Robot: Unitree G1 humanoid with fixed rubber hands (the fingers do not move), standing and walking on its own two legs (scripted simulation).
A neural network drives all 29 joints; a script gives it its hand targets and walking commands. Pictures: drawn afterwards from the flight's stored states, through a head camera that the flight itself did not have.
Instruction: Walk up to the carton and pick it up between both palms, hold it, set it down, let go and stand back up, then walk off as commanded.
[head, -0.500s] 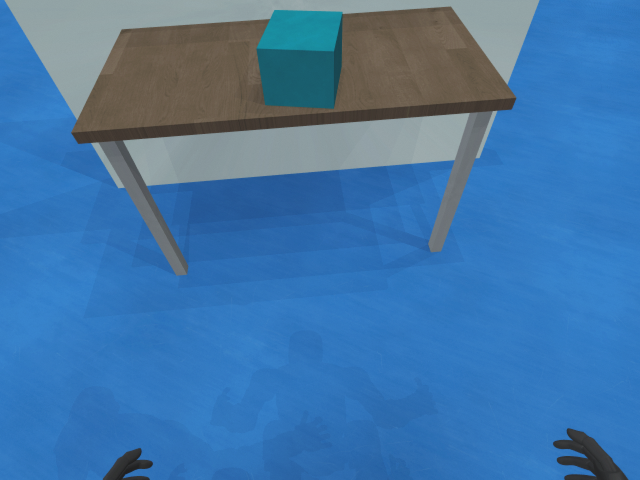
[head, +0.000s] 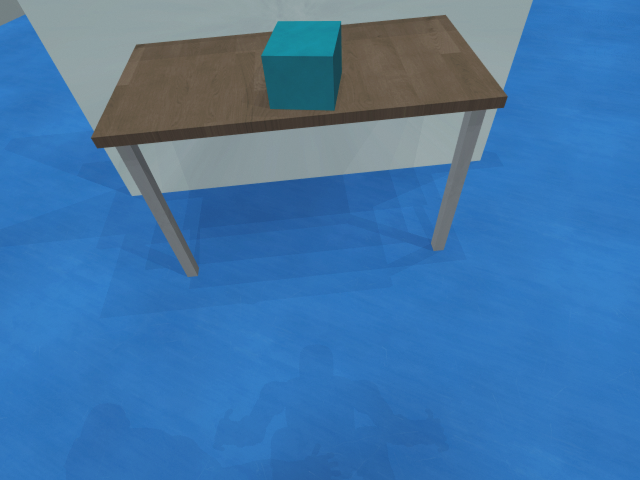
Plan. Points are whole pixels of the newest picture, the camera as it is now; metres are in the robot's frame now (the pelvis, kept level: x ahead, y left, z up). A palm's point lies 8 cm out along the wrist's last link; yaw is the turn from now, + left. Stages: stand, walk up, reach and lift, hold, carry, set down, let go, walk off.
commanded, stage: walk off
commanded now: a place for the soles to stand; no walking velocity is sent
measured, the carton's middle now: (305, 65) +1.08 +0.03 -0.02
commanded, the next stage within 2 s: stand in 0.26 s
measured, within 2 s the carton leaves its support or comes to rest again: neither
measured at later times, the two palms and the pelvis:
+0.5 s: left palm out of the picture +0.13 +0.30 -0.10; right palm (592, 471) +0.15 -0.30 -0.10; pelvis +0.03 +0.00 +0.01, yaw +1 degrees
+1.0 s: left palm out of the picture +0.06 +0.32 -0.11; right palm out of the picture +0.09 -0.30 -0.10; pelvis +0.00 +0.01 +0.01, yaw +1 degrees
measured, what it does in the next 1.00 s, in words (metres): stands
